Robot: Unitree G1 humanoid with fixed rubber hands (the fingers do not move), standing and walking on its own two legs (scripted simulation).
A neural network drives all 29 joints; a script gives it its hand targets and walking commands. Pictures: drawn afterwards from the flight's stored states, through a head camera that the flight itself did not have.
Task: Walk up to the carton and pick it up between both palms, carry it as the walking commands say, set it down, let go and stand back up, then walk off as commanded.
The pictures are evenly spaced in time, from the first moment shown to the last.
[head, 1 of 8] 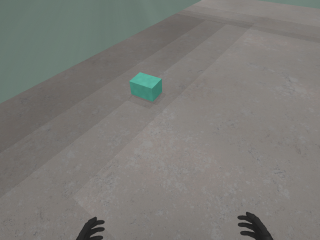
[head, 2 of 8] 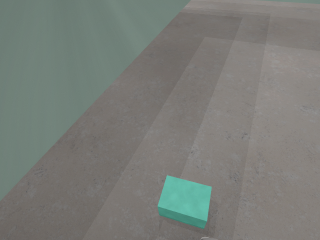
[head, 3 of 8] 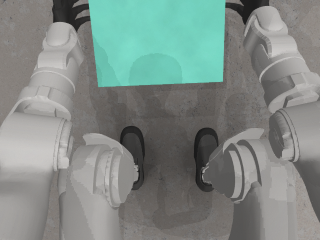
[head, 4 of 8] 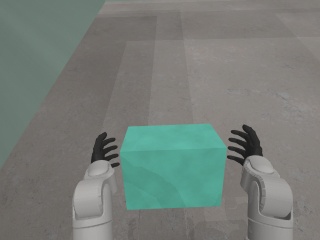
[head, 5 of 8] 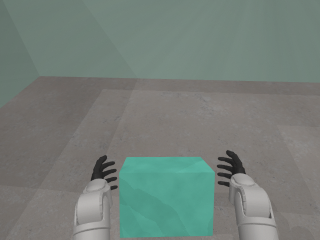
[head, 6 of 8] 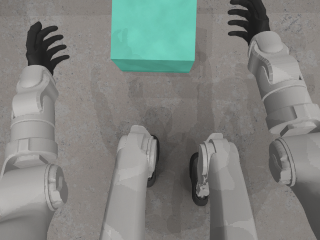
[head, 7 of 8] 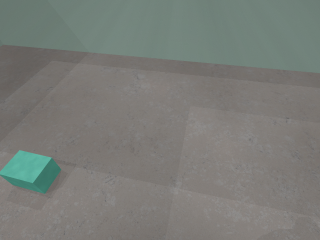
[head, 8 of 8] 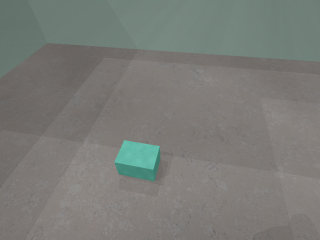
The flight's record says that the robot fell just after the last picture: no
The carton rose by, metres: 0.66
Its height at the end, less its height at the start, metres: +0.00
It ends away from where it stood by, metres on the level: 2.29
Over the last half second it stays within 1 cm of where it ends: yes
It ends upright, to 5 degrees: yes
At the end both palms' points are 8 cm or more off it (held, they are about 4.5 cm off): yes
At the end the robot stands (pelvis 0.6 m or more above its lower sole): yes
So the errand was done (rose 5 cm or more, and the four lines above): yes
